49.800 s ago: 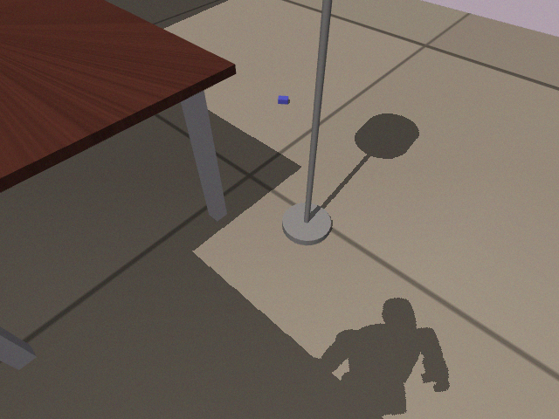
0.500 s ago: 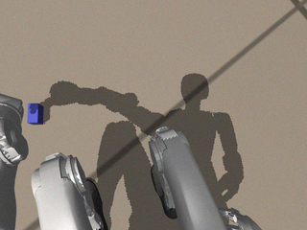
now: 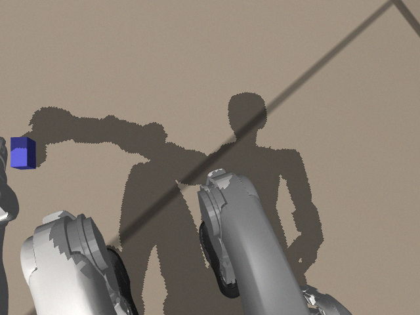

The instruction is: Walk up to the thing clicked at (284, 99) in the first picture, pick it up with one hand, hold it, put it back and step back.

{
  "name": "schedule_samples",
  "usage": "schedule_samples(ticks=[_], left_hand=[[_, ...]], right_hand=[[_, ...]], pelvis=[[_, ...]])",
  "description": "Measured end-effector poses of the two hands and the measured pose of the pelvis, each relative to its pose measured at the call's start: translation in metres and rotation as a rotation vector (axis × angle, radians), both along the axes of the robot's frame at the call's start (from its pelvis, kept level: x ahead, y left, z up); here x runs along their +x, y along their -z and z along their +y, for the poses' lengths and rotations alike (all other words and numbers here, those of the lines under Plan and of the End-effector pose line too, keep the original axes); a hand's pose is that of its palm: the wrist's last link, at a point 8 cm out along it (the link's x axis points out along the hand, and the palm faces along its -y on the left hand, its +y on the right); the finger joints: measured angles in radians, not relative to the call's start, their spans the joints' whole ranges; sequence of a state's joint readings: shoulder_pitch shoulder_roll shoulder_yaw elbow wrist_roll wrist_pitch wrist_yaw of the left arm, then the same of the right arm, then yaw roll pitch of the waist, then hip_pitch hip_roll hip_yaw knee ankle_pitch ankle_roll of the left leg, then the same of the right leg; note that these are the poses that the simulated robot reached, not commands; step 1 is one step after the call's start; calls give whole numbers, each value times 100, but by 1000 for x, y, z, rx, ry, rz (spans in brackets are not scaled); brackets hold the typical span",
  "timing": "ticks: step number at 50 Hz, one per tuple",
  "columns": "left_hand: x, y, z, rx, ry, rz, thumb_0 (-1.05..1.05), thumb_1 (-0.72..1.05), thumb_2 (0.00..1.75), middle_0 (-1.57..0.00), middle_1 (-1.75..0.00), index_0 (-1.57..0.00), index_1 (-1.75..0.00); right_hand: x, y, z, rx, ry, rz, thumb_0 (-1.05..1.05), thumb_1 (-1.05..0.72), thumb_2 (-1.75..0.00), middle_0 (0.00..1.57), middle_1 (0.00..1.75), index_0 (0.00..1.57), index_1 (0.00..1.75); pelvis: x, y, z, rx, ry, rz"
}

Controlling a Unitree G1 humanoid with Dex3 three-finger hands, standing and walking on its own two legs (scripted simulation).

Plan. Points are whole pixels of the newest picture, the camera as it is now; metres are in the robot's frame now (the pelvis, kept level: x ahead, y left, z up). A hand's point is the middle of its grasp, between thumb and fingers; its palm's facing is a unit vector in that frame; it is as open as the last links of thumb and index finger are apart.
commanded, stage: lower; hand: left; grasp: from above
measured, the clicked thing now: (23, 153) +0.46 +0.30 -0.30
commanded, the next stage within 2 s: rest in 0.34 s
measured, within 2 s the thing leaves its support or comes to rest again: neither
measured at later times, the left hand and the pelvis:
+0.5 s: hand out of the picture +0.44 +0.33 -0.20, palm faces -0.16 -0.40 -0.90, open 3.4 cm; pelvis -0.01 +0.00 -0.01, yaw -2 degrees
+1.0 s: hand out of the picture +0.44 +0.33 -0.24, palm faces -0.18 -0.40 -0.90, open 3.4 cm; pelvis -0.01 +0.01 +0.00, yaw -4 degrees
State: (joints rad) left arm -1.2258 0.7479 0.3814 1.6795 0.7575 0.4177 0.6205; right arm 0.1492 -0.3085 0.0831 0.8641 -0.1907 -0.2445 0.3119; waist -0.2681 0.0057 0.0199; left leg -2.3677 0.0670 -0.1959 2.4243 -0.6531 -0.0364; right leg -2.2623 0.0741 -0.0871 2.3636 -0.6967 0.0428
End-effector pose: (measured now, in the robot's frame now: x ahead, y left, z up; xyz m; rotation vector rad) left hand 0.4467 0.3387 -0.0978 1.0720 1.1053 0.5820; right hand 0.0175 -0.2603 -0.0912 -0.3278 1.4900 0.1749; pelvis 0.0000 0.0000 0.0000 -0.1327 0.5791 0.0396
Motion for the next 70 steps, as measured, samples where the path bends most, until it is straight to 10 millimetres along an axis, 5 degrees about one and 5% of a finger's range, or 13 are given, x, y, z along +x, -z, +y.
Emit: schedule_samples(ticks=[36, 70], left_hand=[[-6, 63, -8, 8, 14, 61, 0, 89, 12, -113, -46, -124, -35], [-3, 103, -12, -3, 26, 54, 0, 80, 20, -108, -47, -117, -38]], right_hand=[[-26, -28, 8, -7, -84, 52, 0, -92, -90, 20, 30, 19, 30], [-27, -52, 29, 6, -160, 53, 0, -92, -90, 20, 30, 19, 30]], pelvis=[[-6, 4, 3, -49, 28, -75], [-7, 2, 10, -102, 40, -118]])
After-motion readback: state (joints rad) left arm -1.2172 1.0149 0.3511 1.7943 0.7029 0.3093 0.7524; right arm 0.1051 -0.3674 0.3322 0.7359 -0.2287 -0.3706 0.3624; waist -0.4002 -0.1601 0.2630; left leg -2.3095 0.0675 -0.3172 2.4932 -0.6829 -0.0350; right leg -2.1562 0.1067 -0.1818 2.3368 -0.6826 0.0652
